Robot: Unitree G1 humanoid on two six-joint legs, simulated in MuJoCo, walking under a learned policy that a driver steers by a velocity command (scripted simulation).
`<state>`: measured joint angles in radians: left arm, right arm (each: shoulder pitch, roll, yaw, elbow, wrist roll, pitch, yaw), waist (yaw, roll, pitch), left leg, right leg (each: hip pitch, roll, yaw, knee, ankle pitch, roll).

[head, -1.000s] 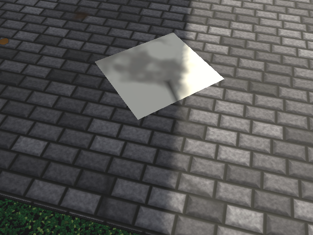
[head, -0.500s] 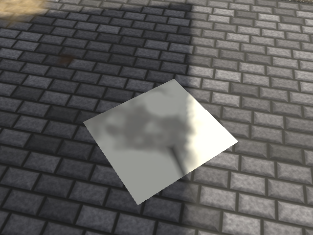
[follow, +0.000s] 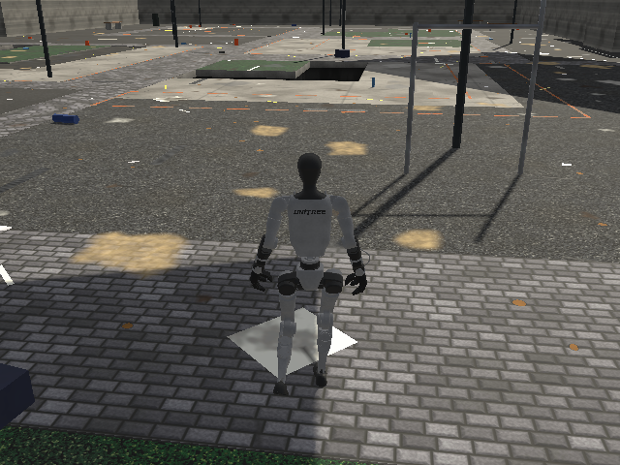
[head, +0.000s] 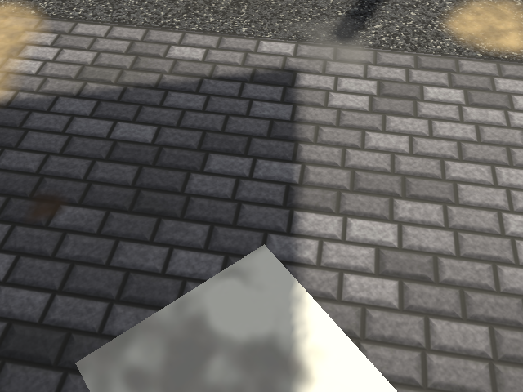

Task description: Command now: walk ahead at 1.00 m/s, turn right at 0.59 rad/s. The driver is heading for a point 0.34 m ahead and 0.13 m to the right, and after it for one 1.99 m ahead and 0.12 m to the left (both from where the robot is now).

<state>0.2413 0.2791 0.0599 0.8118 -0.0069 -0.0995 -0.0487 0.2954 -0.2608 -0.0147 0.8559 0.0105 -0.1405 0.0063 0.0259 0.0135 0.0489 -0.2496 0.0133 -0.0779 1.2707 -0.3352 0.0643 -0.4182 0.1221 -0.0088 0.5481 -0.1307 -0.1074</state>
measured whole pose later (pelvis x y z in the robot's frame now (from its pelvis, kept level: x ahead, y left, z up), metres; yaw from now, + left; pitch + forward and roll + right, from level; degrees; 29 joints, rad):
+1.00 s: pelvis +0.83 -0.16 +0.01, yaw -5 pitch -1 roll -4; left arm 0.40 0.31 0.09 0.85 0.01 -0.09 -0.01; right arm 0.20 -0.33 -0.07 0.67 0.04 -0.02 0.01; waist 0.07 0.05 0.00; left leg -0.77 0.13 0.00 1.24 -0.21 0.03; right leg -0.04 -0.01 -0.17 0.38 -0.32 0.03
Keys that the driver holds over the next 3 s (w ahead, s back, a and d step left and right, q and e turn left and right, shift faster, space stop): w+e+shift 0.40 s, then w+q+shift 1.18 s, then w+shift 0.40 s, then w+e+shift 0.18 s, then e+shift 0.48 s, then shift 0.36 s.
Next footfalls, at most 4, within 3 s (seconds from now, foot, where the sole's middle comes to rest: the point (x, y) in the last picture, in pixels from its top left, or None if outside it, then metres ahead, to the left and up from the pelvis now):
0.34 left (232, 355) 0.56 0.12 -0.76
0.76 right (386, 282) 0.78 -0.30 -0.76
1.20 left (305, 166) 1.22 -0.08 -0.76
1.66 right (311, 83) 1.67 -0.12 -0.76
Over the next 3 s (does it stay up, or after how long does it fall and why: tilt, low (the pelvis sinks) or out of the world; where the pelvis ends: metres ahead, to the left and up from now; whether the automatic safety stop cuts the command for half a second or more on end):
stays up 2.09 0.37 0.01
